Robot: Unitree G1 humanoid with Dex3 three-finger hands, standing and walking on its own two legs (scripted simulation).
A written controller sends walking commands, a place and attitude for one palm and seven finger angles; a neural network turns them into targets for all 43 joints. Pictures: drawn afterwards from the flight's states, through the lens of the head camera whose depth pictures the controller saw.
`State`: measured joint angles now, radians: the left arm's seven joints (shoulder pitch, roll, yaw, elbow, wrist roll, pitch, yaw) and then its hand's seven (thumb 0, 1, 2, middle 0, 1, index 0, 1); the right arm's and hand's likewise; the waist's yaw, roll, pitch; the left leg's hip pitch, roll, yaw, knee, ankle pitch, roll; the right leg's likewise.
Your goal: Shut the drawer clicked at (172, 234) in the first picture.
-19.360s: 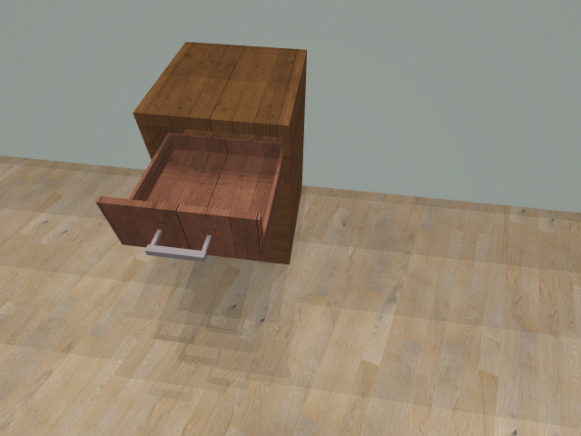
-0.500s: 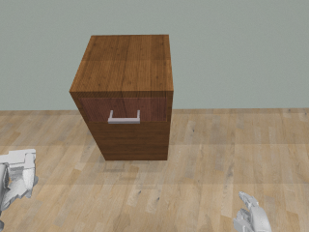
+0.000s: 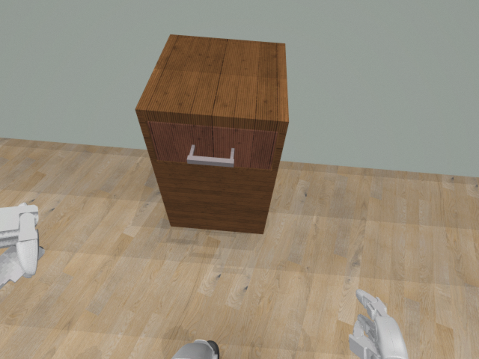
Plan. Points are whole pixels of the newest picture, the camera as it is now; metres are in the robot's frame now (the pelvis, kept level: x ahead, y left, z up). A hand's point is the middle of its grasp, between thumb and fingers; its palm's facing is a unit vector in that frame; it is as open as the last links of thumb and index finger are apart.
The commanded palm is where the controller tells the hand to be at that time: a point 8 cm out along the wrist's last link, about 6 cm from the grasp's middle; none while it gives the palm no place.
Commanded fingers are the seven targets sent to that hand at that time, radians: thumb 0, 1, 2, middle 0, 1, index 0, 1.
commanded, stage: step back with the hand held close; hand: left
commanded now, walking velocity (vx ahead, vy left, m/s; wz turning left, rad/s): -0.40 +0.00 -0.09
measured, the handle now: (211, 155) +0.69 +0.11 -0.20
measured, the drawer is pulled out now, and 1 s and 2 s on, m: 0.00 0.00 0.00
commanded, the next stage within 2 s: stop stepping back and stand still in 0.44 s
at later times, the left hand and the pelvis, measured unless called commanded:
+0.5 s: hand (36, 316) +0.14 +0.20 +0.19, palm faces +0.25 -0.83 -0.50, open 3.2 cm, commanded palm +0.07 +0.25 +0.19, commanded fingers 0.00 0.90 0.90 -1.40 -1.60 -1.40 -1.60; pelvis -0.08 -0.01 +0.00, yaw -5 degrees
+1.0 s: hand out of the picture +0.04 +0.20 +0.19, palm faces +0.33 -0.83 -0.45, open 3.2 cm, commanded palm -0.01 +0.25 +0.19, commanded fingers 0.00 0.90 0.90 -1.40 -1.60 -1.40 -1.60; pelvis -0.15 -0.02 +0.01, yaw -3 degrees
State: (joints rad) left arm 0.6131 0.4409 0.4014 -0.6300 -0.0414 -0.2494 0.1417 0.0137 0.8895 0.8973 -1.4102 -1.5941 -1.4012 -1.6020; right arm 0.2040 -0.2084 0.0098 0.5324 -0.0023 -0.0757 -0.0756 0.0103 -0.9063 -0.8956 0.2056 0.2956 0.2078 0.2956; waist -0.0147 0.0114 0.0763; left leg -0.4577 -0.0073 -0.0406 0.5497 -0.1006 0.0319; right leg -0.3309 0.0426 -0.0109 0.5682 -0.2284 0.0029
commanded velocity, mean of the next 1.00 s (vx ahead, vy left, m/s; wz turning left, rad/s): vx -0.13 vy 0.02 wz -0.05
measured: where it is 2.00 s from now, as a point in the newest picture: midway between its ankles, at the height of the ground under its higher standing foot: outside the picture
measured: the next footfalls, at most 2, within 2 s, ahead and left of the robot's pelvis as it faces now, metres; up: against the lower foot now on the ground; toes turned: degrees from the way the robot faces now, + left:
left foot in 0.24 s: +0.08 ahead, +0.12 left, +0.00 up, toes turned +0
right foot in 0.50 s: -0.11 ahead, -0.13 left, +0.00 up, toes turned -3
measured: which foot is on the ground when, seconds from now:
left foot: down 0.00-0.10, up 0.12-0.22, down 0.24-0.56, up 0.58-0.72, down 0.74-1.00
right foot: down 0.00-0.24, up 0.26-0.48, down 0.50-1.00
